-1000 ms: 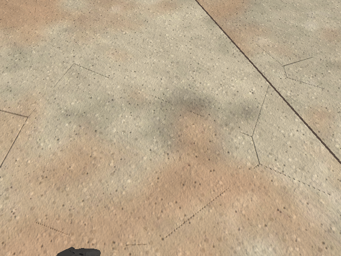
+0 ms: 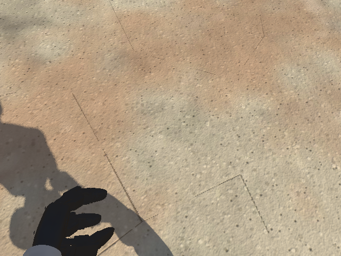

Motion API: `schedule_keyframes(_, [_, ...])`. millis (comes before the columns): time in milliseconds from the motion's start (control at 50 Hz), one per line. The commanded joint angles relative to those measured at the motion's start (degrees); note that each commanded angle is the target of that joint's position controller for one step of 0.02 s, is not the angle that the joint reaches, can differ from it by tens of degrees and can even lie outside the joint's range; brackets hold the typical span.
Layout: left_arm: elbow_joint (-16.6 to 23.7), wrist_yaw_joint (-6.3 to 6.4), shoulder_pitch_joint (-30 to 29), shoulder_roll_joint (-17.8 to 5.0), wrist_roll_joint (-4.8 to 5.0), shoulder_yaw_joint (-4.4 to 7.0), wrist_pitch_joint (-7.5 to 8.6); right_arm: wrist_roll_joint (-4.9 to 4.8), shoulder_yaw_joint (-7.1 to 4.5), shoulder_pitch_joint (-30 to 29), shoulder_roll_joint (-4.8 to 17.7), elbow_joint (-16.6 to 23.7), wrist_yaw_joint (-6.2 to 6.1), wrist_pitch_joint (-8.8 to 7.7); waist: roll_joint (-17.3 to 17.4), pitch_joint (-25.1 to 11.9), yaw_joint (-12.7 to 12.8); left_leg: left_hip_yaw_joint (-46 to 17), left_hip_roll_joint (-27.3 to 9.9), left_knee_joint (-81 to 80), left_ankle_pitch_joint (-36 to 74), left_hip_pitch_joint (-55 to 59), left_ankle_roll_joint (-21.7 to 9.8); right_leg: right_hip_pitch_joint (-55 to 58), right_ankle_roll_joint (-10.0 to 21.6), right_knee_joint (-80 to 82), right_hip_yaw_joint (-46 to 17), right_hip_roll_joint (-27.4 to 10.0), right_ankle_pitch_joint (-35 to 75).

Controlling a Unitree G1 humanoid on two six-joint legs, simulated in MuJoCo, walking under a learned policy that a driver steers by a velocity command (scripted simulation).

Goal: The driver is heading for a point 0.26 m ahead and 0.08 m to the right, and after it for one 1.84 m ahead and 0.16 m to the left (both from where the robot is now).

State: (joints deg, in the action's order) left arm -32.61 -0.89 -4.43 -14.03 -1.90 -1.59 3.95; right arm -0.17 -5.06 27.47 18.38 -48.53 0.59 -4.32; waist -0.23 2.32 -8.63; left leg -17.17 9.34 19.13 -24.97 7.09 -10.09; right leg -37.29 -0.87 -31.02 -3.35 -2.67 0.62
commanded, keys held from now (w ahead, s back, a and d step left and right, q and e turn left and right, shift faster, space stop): w+shift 1.00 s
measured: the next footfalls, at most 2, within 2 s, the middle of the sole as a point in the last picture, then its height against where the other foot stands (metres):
right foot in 0.04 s outside the picture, level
left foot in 0.48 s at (118, 214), level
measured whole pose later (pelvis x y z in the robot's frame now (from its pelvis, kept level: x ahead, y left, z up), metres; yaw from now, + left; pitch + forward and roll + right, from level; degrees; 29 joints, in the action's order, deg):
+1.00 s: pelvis +0.94 +0.09 -0.01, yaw +11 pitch +1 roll -1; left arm -42.0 -1.2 6.1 -16.2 -2.3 1.1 3.7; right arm 0.5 -1.4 23.8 16.0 -53.4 -0.1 -5.1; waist 0.5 2.6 -2.0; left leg -2.5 3.0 65.6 -20.2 -4.5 -5.3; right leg -29.4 5.6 -37.4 5.9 2.3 -9.6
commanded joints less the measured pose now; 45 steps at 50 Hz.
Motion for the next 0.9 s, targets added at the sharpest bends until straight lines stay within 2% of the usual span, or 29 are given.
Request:
schedule_keyframes(20, [-2.16,2.22,22.39,-12.72,0.79,5.38,0.90,0.88,-2.71,-7.94,12.72,4.46,0.01,-1.28,4.08,-13.95,17.67,-4.02,-8.95,25.01,60.64,-14.32,1.19,39.37,2.13,0.33,3.37,3.09,-5.84])
schedule_keyframes(40, [-4.66,3.39,34.55,-15.69,-0.50,6.77,1.03,1.40,-1.19,-9.54,7.08,5.64,0.05,-1.99,0.27,-20.13,22.18,-0.81,-6.51,43.17,45.44,-23.08,1.64,52.34,3.77,-1.76,-4.79,-5.17,-21.18])
schedule_keyframes(60, [-5.01,2.96,32.41,-19.62,-3.30,7.39,1.45,-1.32,1.54,-0.06,-3.24,7.55,0.06,-1.88,-19.49,-25.46,13.00,4.98,0.66,60.57,-4.31,-41.49,3.95,64.32,10.16,7.54,-37.30,-22.84,-31.96])
schedule_keyframes(80, [-4.42,1.75,26.96,-16.39,-1.88,7.79,1.01,-0.19,2.12,-0.19,1.35,6.86,-0.40,-1.40,-17.51,-23.60,12.25,7.16,-3.11,64.16,1.09,-48.13,2.76,59.04,12.98,15.38,-51.36,-22.09,-45.70])
schedule_keyframes(100, [-4.03,1.21,21.50,-10.02,-1.20,6.61,0.92,1.04,1.61,-6.04,3.96,6.13,-0.24,-0.68,-7.95,-13.14,11.78,8.62,-6.86,61.88,7.88,-48.79,3.09,48.90,12.18,16.75,-40.43,-18.57,-45.72])
schedule_keyframes(120, [-5.24,0.79,20.26,-7.53,-1.07,6.07,0.87,1.95,1.72,-9.95,4.23,6.89,0.46,-0.39,-1.32,-8.02,11.48,9.63,-8.25,58.90,10.36,-47.56,3.52,41.40,11.61,16.55,-31.66,-15.89,-36.51])
schedule_keyframes(140, [-7.11,0.69,21.92,-6.81,-1.26,5.79,1.11,2.53,1.92,-13.48,3.52,8.01,1.19,-0.10,0.29,-5.36,11.46,9.45,-9.36,56.58,10.09,-46.76,3.58,36.95,10.42,16.83,-24.77,-13.23,-28.77])
schedule_keyframes(200, [-12.33,0.07,26.88,-4.82,-0.11,4.91,2.63,2.96,3.34,-15.51,0.02,10.63,2.44,0.99,-3.75,-1.39,8.86,7.84,-10.69,51.62,8.26,-48.26,4.06,31.50,9.95,19.87,-16.35,-11.05,-19.84])
schedule_keyframes(280, [-13.93,-0.28,27.96,-7.73,0.75,5.24,3.78,3.06,4.40,-25.52,1.03,15.61,3.22,0.87,-3.45,3.66,8.25,10.19,-11.32,38.30,17.51,-52.42,5.40,28.00,10.08,26.17,-4.96,-9.71,-8.09])
schedule_keyframes(340, [-14.85,-0.64,29.43,-9.41,1.58,5.28,4.16,2.40,5.66,-31.68,-0.16,17.52,4.67,0.21,-2.92,5.11,9.15,19.17,-11.31,23.12,27.61,-38.92,4.45,22.41,8.60,32.03,3.21,-7.84,3.68])
schedule_keyframes(380, [-16.39,-0.70,31.95,-11.26,1.67,5.47,4.06,2.38,5.76,-33.41,0.02,17.34,4.53,0.16,-2.67,5.06,9.66,21.63,-10.51,18.84,29.13,-35.60,2.99,28.07,8.51,32.20,5.43,-8.36,13.89])
schedule_keyframes(400, [-16.98,-0.50,32.74,-12.43,1.57,5.55,3.87,2.58,5.51,-33.02,0.88,17.06,4.09,0.10,-3.34,4.09,9.14,22.74,-9.20,17.02,26.83,-34.73,2.18,32.95,8.08,28.41,6.75,-8.71,26.87])
schedule_keyframes(440, [-18.35,0.47,34.59,-15.10,1.17,5.82,2.80,3.40,4.51,-26.94,3.20,15.28,2.69,0.15,-7.06,-2.39,5.56,24.57,-4.98,16.29,18.07,-27.06,0.48,40.31,7.16,13.80,8.66,-10.14,51.63])
schedule_keyframes(460, [-18.48,1.12,33.80,-15.89,0.90,5.89,1.90,3.31,3.47,-16.17,4.95,11.93,1.89,0.17,-8.05,-8.32,0.38,23.83,-3.59,14.76,15.47,-15.75,-0.58,39.03,6.48,0.65,9.21,-10.37,54.59])
schedule_keyframes(480, [-17.77,1.44,32.30,-15.13,1.06,5.61,1.42,3.71,2.08,-5.15,7.74,8.40,0.94,0.20,-7.09,-13.40,-4.81,20.11,-6.67,13.60,14.48,-1.24,-1.86,30.13,5.83,-16.06,9.36,-8.45,45.24])
schedule_keyframes(500, [-15.25,0.75,34.47,-7.79,1.12,4.12,1.41,4.71,0.50,-0.05,12.86,6.96,-0.19,0.20,4.22,-20.37,-2.15,1.11,-21.69,12.82,-1.90,14.02,-3.82,13.39,5.56,-38.88,8.54,-2.16,2.87])
schedule_keyframes(520, [-12.78,0.29,36.88,-6.27,2.59,3.84,1.96,3.59,-0.33,-0.11,14.91,7.46,-0.27,0.59,13.52,-28.93,1.49,-28.42,-32.40,2.53,-8.08,20.88,-8.27,-0.33,5.17,-54.57,1.26,4.98,-26.97])
schedule_keyframes(540, [-11.05,0.74,28.29,-10.02,2.06,4.65,2.08,2.48,-0.30,-2.92,11.90,6.60,-0.15,0.58,5.95,-19.85,0.92,-23.31,-28.30,-0.50,-4.42,15.97,-6.83,-7.86,6.34,-54.83,-1.39,1.45,-21.82])
schedule_keyframes(560, [-10.06,0.52,24.55,-8.39,1.96,4.04,2.39,1.98,0.24,-5.11,9.02,5.35,-0.21,0.04,3.30,-10.10,2.83,-14.26,-26.54,-1.77,3.82,6.13,-6.30,-8.92,6.05,-50.51,-0.47,-0.68,-17.83])
schedule_keyframes(580, [-10.31,0.22,23.90,-7.09,1.34,3.59,2.13,2.16,0.63,-6.94,6.63,4.71,-0.06,-0.50,0.25,-5.57,5.40,-8.99,-24.07,-3.43,9.08,-2.33,-4.97,-6.09,5.66,-45.91,-0.50,-2.51,-17.27])
schedule_keyframes(600, [-10.63,-0.19,24.96,-6.34,0.38,3.44,1.24,2.04,1.23,-8.49,4.68,4.31,-0.18,-0.88,-0.01,-3.53,8.31,-4.80,-21.56,-5.28,10.34,-9.26,-3.55,-2.35,5.14,-42.94,-0.69,-3.77,-17.31])
schedule_keyframes(620, [-10.98,-0.83,26.61,-5.28,-0.24,3.11,0.23,1.89,1.69,-8.69,3.26,3.85,-0.32,-1.19,2.50,-2.98,10.17,-2.94,-21.00,-7.36,9.86,-14.00,-3.90,0.65,4.27,-40.60,-0.76,-4.54,-17.92])
schedule_keyframes(640, [-10.62,-1.28,25.11,-4.76,-0.61,3.04,-0.52,1.38,2.01,-8.01,1.98,3.06,-0.32,-1.67,2.85,-1.06,10.74,-1.23,-20.00,-9.46,9.99,-16.30,-3.97,0.35,3.54,-38.21,-0.55,-5.36,-18.73])
schedule_keyframes(700, [-6.18,-2.03,13.86,-4.25,-0.83,2.52,-1.03,0.58,1.78,-5.57,2.91,1.36,0.10,-2.68,3.01,5.28,9.69,5.59,-17.35,-15.58,15.35,-19.22,-4.15,-5.55,2.15,-27.65,2.76,-6.66,-10.68])
schedule_keyframes(760, [-3.89,-2.97,7.04,-3.54,0.11,1.59,-0.25,-0.36,1.55,-5.09,3.92,0.92,0.66,-3.73,0.92,5.94,9.14,13.42,-13.91,-18.82,27.24,-23.15,-2.02,5.23,3.23,-10.42,6.42,-4.24,5.28])
schedule_keyframes(800, [-3.36,-3.14,4.40,-4.10,0.77,1.56,-0.05,-0.84,1.21,-2.83,6.13,-0.35,0.57,-4.31,0.83,6.42,8.27,14.06,-16.37,-22.47,34.63,-19.65,-1.56,10.41,4.87,-4.97,7.68,-2.48,12.33])
schedule_keyframes(860, [-3.23,-2.13,4.10,-6.53,0.06,2.30,0.03,0.20,1.02,0.13,8.88,-2.43,-0.01,-3.51,2.07,2.53,8.54,16.79,-17.96,-13.57,63.77,-4.21,0.55,12.01,7.42,-1.21,10.84,2.70,5.41])
schedule_keyframes(880, [-4.05,-1.52,7.74,-7.96,-0.17,2.91,-0.03,1.09,0.79,0.47,10.29,-2.98,-0.54,-2.81,4.13,-1.16,10.69,17.15,-18.83,-5.86,74.77,-0.64,1.37,15.82,8.17,-1.74,11.14,5.02,-0.03])
schedule_keyframes(900, [-6.38,-0.72,16.38,-9.85,-0.15,3.83,-0.13,2.05,0.52,-0.03,11.48,-3.41,-1.24,-1.84,5.81,-6.20,14.92,17.31,-19.58,5.86,80.27,-0.25,2.02,24.14,9.09,-2.45,10.35,6.61,-5.34])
